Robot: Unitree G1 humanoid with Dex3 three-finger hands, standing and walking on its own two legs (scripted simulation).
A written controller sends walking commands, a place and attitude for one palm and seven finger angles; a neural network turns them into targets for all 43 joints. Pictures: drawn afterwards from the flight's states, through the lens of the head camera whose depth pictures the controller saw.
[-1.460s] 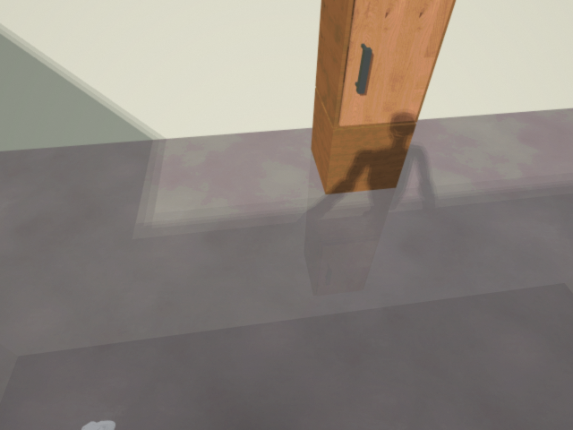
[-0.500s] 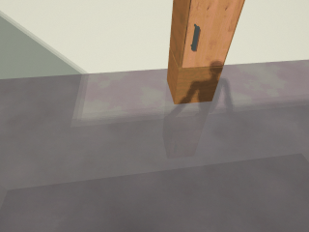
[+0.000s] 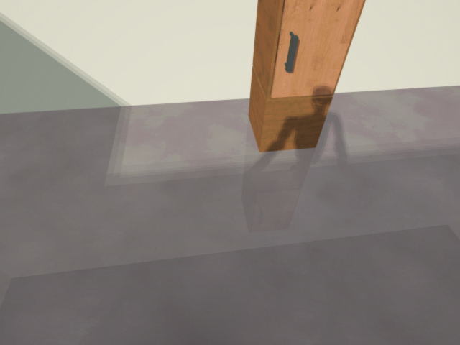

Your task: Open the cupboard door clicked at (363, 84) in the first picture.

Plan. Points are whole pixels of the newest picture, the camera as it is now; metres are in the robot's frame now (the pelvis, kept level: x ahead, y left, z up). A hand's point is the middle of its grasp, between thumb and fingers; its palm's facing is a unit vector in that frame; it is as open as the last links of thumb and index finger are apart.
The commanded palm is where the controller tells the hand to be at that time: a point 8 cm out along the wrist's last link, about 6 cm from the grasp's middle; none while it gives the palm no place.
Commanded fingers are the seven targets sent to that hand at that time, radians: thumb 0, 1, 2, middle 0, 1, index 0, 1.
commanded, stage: walk to a spot facing it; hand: left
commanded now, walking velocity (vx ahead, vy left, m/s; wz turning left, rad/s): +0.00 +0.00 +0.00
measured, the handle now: (290, 52) +1.33 -0.19 -0.10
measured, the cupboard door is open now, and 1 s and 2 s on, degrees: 0 0 0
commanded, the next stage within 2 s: none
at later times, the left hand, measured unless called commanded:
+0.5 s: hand out of the picture +0.06 +0.18 -0.18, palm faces -0.14 -0.95 -0.27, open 7.4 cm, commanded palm none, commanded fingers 0.00 0.90 0.90 -0.20 -0.30 -0.20 -0.30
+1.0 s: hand out of the picture +0.15 +0.21 -0.18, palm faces -0.36 -0.91 -0.20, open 7.4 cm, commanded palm none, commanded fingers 0.00 0.90 0.90 -0.20 -0.30 -0.20 -0.30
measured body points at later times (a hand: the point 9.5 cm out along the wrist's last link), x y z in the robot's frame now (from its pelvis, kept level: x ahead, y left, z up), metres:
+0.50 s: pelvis -0.02 -0.02 -0.03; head +0.01 -0.05 +0.42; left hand +0.07 +0.23 -0.16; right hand +0.02 -0.28 -0.18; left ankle +0.00 +0.12 -0.72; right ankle -0.01 -0.11 -0.75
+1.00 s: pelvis +0.04 +0.03 -0.01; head +0.05 +0.06 +0.44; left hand +0.17 +0.26 -0.17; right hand +0.01 -0.24 -0.12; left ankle +0.05 +0.13 -0.75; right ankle -0.02 -0.10 -0.69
